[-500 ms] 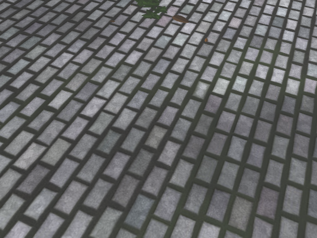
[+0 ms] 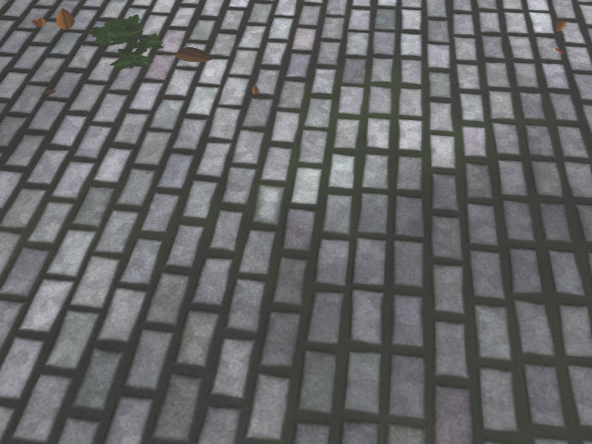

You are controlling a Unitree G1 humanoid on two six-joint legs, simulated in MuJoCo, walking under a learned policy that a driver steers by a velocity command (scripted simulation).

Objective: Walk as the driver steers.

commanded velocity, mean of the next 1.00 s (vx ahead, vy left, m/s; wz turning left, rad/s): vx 0.38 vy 0.00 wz -0.27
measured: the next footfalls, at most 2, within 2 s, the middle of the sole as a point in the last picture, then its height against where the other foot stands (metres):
left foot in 0.30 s outside the picture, level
right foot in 0.78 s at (377, 418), level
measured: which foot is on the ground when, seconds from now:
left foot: up 0.00-0.28, down 0.30-0.78, up 0.80-1.00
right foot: down 0.00-0.30, up 0.32-0.76, down 0.78-1.00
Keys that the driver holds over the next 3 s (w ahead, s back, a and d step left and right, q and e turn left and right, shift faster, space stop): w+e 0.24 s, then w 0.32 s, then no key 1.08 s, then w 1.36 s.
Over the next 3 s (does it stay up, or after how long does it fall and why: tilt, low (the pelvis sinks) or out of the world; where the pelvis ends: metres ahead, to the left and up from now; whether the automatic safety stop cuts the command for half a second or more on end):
stays up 1.07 -0.21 -0.02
